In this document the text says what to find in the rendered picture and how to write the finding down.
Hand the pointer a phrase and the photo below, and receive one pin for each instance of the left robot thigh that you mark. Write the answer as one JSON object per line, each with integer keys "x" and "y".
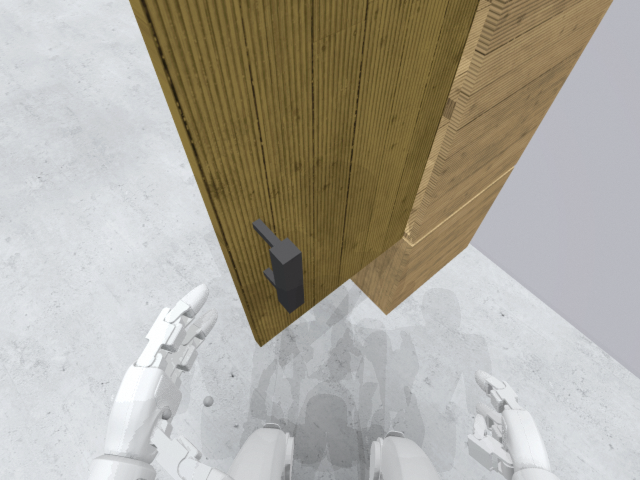
{"x": 266, "y": 455}

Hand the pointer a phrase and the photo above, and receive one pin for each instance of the robot left forearm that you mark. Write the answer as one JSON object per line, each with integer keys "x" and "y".
{"x": 111, "y": 467}

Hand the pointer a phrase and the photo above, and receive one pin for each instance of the handle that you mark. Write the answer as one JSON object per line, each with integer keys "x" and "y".
{"x": 287, "y": 274}

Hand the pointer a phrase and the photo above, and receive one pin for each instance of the robot thigh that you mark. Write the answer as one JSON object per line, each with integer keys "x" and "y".
{"x": 397, "y": 458}
{"x": 266, "y": 455}

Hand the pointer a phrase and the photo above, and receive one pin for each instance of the robot right hand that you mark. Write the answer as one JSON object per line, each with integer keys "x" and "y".
{"x": 516, "y": 442}

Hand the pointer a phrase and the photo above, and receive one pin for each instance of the robot left hand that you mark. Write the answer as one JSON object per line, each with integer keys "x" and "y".
{"x": 151, "y": 385}

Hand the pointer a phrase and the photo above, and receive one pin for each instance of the right robot thigh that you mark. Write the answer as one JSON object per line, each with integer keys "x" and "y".
{"x": 397, "y": 458}

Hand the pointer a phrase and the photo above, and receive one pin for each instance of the cupboard door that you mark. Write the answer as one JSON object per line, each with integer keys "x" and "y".
{"x": 316, "y": 116}

